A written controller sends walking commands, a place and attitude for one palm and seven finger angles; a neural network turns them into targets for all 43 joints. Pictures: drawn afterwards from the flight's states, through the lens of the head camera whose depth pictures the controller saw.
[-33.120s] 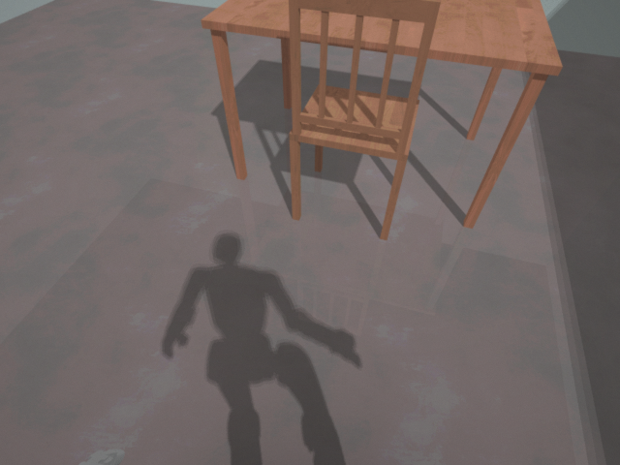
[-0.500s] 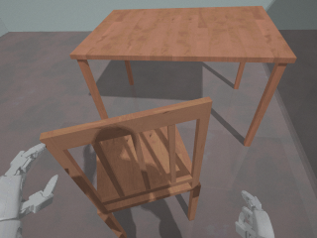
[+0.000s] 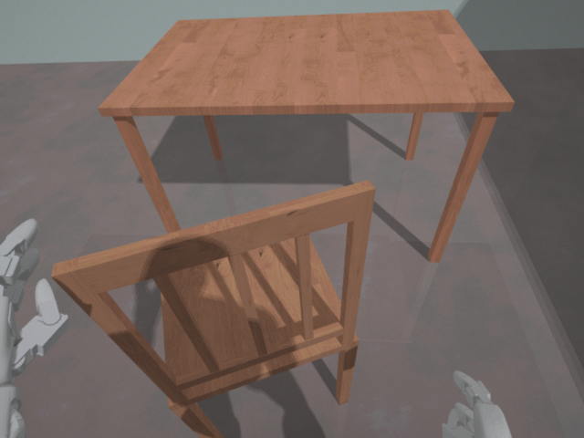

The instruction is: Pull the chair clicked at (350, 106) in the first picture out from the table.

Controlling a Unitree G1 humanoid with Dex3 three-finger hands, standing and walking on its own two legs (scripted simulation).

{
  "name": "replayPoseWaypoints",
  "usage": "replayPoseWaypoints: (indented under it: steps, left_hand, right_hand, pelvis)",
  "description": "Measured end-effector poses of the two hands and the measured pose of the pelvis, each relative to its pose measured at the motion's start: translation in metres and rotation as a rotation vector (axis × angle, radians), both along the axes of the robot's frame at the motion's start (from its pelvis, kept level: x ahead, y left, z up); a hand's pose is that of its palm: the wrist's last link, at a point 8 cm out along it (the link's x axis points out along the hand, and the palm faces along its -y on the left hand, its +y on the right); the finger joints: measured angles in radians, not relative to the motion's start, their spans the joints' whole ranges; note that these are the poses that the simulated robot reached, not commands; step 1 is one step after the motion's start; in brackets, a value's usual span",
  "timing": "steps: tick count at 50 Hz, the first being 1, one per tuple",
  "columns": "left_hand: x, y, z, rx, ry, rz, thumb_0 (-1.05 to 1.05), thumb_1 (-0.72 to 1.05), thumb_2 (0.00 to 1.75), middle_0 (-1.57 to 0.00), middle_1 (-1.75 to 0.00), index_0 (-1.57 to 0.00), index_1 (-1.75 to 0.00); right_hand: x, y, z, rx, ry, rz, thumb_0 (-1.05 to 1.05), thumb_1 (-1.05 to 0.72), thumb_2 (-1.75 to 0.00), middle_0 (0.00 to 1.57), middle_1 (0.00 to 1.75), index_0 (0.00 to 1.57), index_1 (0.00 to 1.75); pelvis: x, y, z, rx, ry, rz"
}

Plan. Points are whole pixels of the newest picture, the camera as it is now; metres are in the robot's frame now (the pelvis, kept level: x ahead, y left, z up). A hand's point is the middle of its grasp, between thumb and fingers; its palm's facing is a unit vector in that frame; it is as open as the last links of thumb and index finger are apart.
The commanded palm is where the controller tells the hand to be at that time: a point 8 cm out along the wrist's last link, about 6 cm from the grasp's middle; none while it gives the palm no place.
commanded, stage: step back with the hand held close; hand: left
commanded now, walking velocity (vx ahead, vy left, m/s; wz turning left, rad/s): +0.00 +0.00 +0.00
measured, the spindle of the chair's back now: (250, 310) +0.33 +0.12 -0.06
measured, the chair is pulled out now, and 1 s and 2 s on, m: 0.49 0.49 0.49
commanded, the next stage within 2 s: none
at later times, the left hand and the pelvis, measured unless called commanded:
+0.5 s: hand (33, 347) +0.16 +0.28 +0.15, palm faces +0.39 -0.76 -0.52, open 7.4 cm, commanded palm +0.10 +0.32 +0.17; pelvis -0.04 +0.02 +0.00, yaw -1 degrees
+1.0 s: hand out of the picture +0.11 +0.29 +0.16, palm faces +0.46 -0.73 -0.51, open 7.4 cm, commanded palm +0.04 +0.32 +0.17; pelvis -0.10 +0.02 -0.02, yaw +0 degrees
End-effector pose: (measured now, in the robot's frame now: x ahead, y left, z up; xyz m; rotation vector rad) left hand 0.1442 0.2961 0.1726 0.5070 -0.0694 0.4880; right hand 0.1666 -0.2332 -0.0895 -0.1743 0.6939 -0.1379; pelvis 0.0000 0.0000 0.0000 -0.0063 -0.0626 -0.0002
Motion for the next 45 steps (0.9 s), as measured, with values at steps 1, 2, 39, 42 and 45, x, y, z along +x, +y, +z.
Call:
replayPoseWaypoints:
  steps: [1, 2, 39, 42, 45]
  left_hand:
    - [0.0, 0.001, 0.0, 0.0, -0.002, 0.003, 0.01, 0.89, 0.9, -0.21, -0.3, -0.21, -0.31]
    - [0.001, 0.002, 0.0, -0.001, -0.003, 0.006, 0.01, 0.89, 0.9, -0.21, -0.3, -0.21, -0.31]
    - [-0.069, 0.02, -0.003, 0.066, -0.076, -0.068, 0.01, 0.89, 0.9, -0.21, -0.3, -0.21, -0.31]
    - [-0.073, 0.023, 0.0, 0.085, -0.082, -0.073, 0.01, 0.89, 0.9, -0.21, -0.3, -0.21, -0.31]
    - [-0.077, 0.026, 0.002, 0.109, -0.096, -0.079, 0.01, 0.89, 0.9, -0.21, -0.3, -0.21, -0.31]
  right_hand:
    - [0.0, 0.001, -0.001, 0.001, 0.003, -0.001, 0.02, -0.9, -0.9, 0.2, 0.3, 0.2, 0.3]
    - [-0.001, 0.002, -0.001, 0.003, 0.004, -0.002, 0.02, -0.9, -0.9, 0.2, 0.3, 0.2, 0.3]
    - [-0.087, 0.015, 0.01, -0.071, 0.028, -0.028, 0.01, -0.9, -0.9, 0.2, 0.3, 0.2, 0.3]
    - [-0.1, 0.013, 0.008, -0.081, 0.042, -0.036, 0.01, -0.9, -0.9, 0.2, 0.3, 0.2, 0.3]
    - [-0.111, 0.012, 0.006, -0.087, 0.054, -0.041, 0.01, -0.9, -0.9, 0.2, 0.3, 0.2, 0.3]
  pelvis:
    - [0.0, 0.001, 0.0, 0.0, 0.0, 0.0]
    - [0.0, 0.001, 0.0, 0.0, 0.0, -0.001]
    - [-0.083, 0.019, -0.009, -0.014, 0.07, -0.008]
    - [-0.089, 0.02, -0.01, -0.016, 0.07, -0.005]
    - [-0.093, 0.021, -0.011, -0.014, 0.069, -0.002]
